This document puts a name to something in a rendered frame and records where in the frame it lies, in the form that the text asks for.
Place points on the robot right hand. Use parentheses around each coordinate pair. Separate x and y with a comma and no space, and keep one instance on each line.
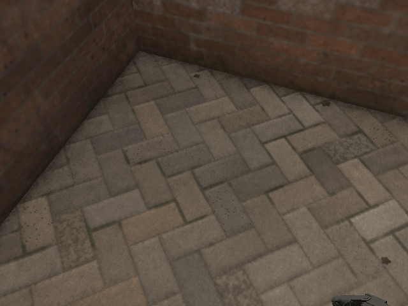
(358,300)

